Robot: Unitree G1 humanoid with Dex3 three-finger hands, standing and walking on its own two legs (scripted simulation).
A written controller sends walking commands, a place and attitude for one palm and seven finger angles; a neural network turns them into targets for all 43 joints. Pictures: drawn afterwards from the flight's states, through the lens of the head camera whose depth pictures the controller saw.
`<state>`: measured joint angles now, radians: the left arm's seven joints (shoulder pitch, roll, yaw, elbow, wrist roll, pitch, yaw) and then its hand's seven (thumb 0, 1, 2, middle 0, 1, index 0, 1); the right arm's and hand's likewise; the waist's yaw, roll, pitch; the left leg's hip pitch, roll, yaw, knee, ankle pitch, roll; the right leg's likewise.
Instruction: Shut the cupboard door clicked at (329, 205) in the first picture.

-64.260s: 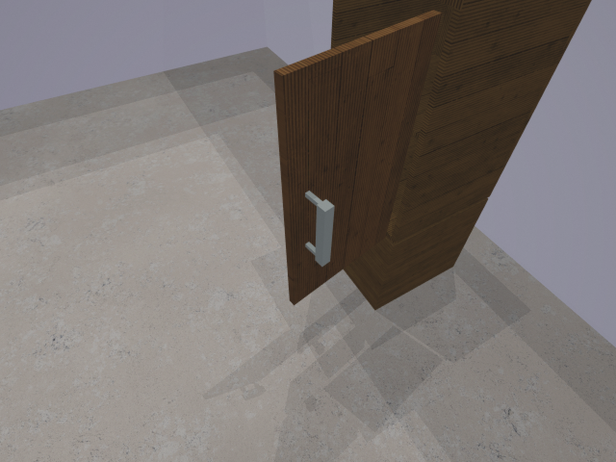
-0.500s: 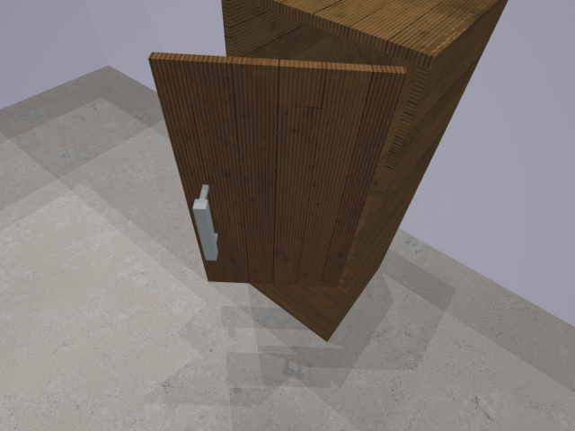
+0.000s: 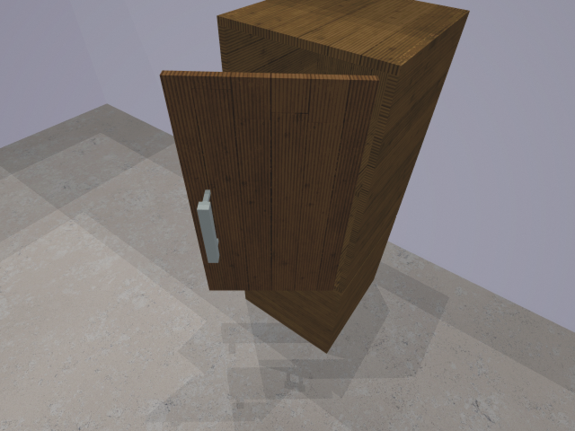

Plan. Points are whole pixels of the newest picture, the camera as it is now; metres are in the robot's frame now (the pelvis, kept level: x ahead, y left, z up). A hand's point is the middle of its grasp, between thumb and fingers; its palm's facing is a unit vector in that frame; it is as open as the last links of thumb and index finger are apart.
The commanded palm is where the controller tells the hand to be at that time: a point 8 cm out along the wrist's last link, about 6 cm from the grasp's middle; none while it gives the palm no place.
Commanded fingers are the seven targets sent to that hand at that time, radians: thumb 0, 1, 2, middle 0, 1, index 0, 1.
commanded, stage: look again from close up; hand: left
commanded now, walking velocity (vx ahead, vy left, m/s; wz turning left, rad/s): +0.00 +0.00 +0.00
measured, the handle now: (210, 227) +0.52 +0.18 -0.06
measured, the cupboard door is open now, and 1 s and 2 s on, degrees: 36 36 36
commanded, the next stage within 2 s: shuffle to correct the standing spot in 0.08 s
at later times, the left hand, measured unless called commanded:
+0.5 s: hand out of the picture -0.04 +0.17 -0.18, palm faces +0.05 -0.99 -0.14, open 7.4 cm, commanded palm none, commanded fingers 0.00 0.90 0.90 -0.20 -0.30 -0.20 -0.30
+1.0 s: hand out of the picture +0.12 +0.17 -0.18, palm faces +0.04 -0.98 -0.20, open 7.3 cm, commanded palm none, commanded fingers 0.00 0.90 0.90 -0.20 -0.30 -0.20 -0.30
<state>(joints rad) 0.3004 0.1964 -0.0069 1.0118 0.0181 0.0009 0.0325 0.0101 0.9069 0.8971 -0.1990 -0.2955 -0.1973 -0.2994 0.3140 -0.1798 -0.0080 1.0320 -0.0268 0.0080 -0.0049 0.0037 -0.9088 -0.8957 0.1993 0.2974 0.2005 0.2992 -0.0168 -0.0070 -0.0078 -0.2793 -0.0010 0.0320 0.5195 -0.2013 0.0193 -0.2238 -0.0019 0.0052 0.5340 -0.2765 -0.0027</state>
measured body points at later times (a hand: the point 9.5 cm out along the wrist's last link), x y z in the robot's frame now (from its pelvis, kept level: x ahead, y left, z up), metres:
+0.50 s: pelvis +0.02 +0.00 +0.00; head +0.01 +0.02 +0.45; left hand -0.04 +0.22 -0.17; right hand +0.03 -0.22 -0.15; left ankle +0.05 +0.11 -0.73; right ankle +0.01 -0.12 -0.73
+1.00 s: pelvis +0.08 -0.01 +0.00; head +0.10 +0.00 +0.45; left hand +0.11 +0.22 -0.16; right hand +0.09 -0.24 -0.16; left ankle +0.06 +0.10 -0.73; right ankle +0.05 -0.11 -0.73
